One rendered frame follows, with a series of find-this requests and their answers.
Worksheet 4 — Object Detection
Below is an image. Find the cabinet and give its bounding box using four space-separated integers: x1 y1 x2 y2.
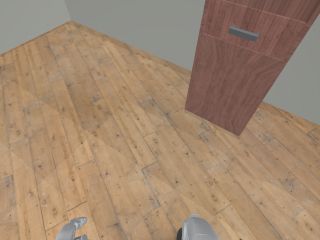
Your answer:
184 0 320 136

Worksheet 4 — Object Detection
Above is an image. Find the robot left hand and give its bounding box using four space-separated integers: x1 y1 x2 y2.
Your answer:
55 216 90 240

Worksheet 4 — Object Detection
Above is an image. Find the drawer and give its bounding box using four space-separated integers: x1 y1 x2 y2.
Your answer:
203 0 306 60

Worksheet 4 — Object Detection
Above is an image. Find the handle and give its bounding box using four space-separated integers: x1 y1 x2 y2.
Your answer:
228 24 260 42

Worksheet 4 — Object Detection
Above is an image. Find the right robot thigh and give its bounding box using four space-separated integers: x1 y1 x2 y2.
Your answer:
182 217 220 240

